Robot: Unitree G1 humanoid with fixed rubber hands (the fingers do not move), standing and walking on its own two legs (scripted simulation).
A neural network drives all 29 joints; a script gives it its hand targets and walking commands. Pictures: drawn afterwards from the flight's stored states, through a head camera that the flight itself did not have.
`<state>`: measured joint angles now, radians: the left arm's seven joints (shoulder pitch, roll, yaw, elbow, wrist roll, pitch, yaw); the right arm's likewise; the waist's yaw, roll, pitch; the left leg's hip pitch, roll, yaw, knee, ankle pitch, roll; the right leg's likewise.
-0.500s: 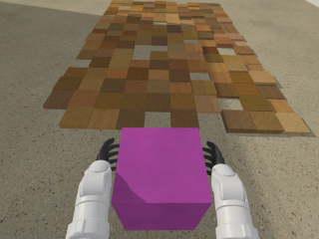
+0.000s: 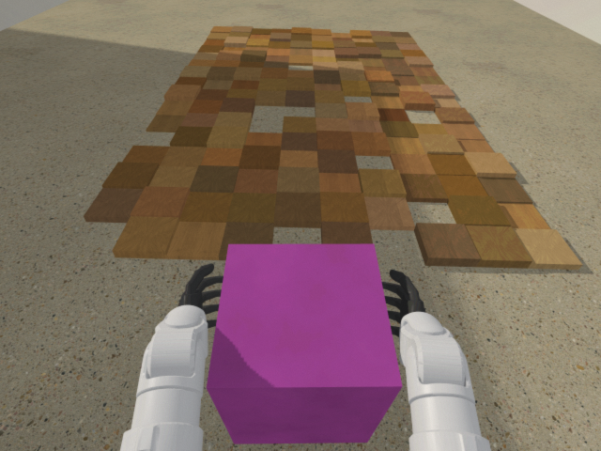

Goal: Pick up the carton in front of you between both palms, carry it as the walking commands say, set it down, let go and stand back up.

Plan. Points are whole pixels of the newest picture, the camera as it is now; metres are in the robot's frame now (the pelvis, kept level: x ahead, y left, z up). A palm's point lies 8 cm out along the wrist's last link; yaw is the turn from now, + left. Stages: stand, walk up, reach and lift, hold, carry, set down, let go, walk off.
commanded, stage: hold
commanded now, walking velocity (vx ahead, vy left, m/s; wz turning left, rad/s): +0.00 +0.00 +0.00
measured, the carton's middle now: (301, 348) +0.28 +0.00 -0.03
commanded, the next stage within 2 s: carry in 0.62 s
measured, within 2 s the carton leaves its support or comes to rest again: neither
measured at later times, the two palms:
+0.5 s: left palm (193, 316) +0.28 +0.15 +0.05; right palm (411, 322) +0.28 -0.15 +0.05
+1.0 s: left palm (190, 254) +0.37 +0.17 +0.08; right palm (390, 263) +0.37 -0.13 +0.08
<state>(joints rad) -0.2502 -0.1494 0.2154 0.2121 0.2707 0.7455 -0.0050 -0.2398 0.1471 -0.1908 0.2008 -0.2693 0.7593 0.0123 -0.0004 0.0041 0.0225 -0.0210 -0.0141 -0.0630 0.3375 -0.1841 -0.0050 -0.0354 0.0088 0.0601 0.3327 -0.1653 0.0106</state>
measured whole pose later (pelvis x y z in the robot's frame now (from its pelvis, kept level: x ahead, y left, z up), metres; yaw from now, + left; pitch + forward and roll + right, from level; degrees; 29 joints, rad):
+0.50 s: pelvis -0.01 +0.00 +0.00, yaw +0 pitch -8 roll +0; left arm -0.30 -0.16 0.26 0.25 0.30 0.74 -0.02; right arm -0.29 0.16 -0.23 0.24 -0.29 0.76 0.02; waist 0.00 0.00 0.04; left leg -0.04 -0.01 -0.06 0.37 -0.19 -0.01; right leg -0.05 0.01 0.06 0.36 -0.17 0.01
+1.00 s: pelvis +0.09 +0.01 -0.01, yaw +0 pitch +4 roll -2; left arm -0.21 -0.09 0.14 -0.14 0.10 1.08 0.06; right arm -0.19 0.14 -0.09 -0.17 -0.14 1.09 -0.09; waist 0.01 0.03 -0.16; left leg -0.18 0.05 0.03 0.46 -0.36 0.00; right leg -0.34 -0.01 -0.14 0.52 -0.35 0.00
